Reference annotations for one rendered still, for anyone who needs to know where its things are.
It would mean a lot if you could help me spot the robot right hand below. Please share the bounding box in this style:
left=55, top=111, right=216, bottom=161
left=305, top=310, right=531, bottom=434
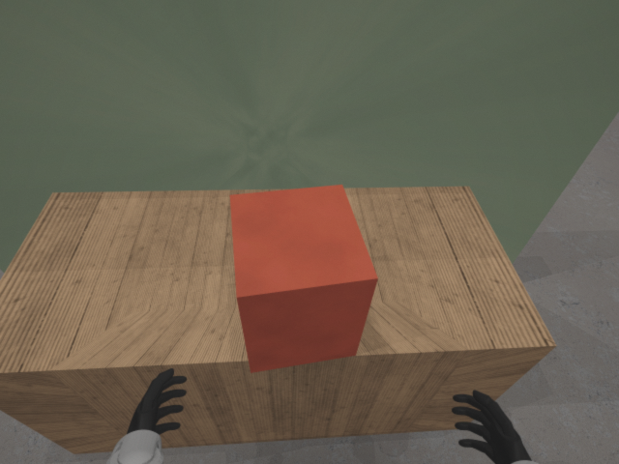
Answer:
left=452, top=390, right=532, bottom=464

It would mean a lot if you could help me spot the robot left forearm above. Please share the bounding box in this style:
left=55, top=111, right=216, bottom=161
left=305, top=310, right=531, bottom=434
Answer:
left=106, top=429, right=163, bottom=464

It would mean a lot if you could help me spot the carton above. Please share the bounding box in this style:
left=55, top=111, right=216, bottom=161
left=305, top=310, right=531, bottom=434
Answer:
left=230, top=185, right=378, bottom=373

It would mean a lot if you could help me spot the robot left hand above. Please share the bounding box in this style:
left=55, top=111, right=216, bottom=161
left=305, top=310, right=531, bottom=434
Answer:
left=127, top=368, right=187, bottom=435

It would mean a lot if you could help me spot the pedestal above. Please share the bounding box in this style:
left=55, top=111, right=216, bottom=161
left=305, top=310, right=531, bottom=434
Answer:
left=0, top=187, right=557, bottom=454

